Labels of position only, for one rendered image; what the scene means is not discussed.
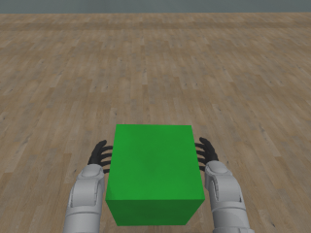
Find carton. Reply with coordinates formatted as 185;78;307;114
105;124;205;226

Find left robot forearm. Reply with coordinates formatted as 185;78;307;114
62;164;105;233

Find right robot forearm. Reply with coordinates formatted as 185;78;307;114
204;160;255;233

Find right robot hand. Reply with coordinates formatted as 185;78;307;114
194;137;219;172

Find left robot hand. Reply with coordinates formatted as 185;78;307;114
87;140;113;174

